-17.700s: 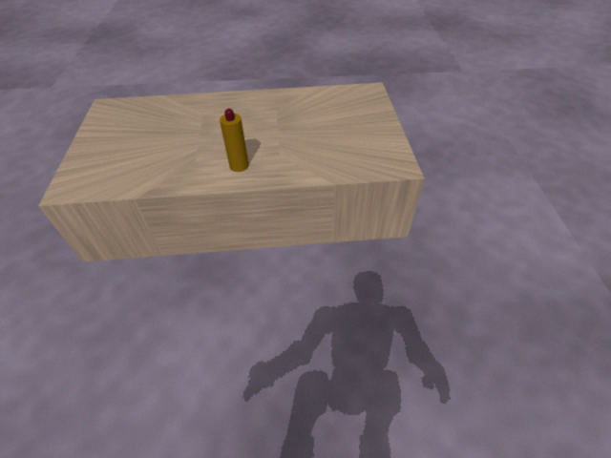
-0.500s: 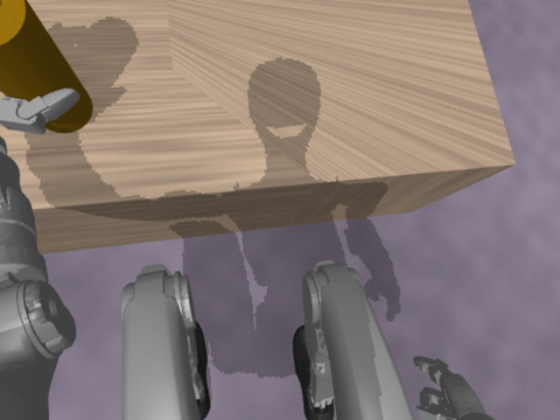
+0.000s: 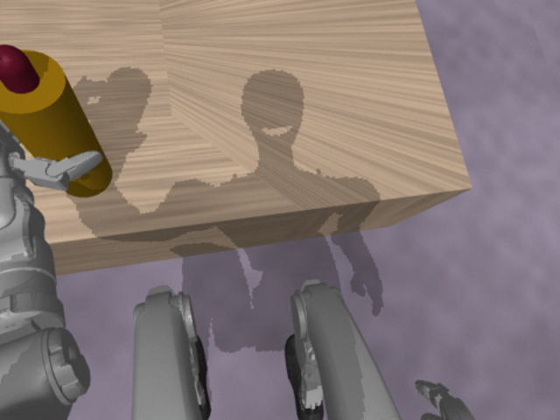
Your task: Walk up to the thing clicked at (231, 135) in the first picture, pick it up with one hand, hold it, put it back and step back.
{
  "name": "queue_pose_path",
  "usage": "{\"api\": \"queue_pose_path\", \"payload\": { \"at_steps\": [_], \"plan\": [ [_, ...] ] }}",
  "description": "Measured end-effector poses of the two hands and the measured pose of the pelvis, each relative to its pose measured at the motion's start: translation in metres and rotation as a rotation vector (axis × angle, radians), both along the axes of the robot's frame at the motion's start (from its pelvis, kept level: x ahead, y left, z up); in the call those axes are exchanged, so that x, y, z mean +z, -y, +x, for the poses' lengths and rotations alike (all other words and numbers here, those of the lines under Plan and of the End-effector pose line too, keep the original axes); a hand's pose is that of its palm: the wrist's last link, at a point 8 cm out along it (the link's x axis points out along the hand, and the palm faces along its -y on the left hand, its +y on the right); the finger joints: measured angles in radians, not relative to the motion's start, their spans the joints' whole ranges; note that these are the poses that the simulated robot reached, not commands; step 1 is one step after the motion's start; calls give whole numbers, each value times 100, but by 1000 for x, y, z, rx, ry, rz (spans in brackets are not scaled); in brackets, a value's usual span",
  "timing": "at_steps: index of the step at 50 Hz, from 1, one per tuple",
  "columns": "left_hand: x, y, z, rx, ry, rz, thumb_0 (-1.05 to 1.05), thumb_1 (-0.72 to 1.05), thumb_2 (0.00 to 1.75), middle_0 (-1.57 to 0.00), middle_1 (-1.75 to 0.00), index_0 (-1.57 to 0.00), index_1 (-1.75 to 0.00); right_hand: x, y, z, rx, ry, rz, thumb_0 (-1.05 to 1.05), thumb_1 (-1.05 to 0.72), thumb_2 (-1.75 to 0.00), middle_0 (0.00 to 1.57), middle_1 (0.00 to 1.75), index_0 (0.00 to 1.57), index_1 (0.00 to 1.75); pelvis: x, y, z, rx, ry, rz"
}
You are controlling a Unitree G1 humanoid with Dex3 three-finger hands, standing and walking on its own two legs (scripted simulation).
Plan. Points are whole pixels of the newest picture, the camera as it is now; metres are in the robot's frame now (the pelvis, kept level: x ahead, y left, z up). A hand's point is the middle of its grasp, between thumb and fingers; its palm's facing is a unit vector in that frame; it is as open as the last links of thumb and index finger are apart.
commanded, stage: settle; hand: left
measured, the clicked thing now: (55, 129) +0.48 +0.26 -0.02
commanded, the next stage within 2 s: lift in 0.32 s
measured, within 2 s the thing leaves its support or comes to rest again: neither
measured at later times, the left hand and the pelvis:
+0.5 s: hand (15, 105) +0.49 +0.28 +0.02, palm faces +0.27 -0.96 -0.03, open 10.7 cm; pelvis +0.01 +0.01 +0.04, yaw +1 degrees
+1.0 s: hand out of the picture +0.43 +0.26 +0.12, palm faces +0.29 -0.96 -0.05, open 10.8 cm; pelvis +0.02 +0.01 +0.12, yaw +4 degrees
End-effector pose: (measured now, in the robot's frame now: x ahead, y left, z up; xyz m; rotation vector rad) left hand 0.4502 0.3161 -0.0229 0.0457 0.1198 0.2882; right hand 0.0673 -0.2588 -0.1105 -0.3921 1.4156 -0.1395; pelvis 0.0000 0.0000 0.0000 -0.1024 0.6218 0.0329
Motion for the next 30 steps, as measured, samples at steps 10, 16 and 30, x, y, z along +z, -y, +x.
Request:
{"api": "queue_pose_path", "payload": {
  "at_steps": [10,16,30],
  "plan": [
    [30,-10,12,9,26,-3,-3,-53,91,-75,-109,-79,-110,19,0,5,-4,-5,3,0,-93,-90,20,30,21,30,19,-3,8,8,2,-2],
    [41,-11,13,-3,28,-16,-3,-53,91,-75,-110,-79,-111,27,-3,15,5,11,15,0,-92,-90,20,30,21,30,29,-5,12,13,9,-1],
    [58,-8,-2,0,36,-22,-3,-58,97,-75,-113,-78,-114,44,-9,31,30,53,29,0,-92,-90,20,30,20,30,46,-7,14,25,34,0]
  ]
}}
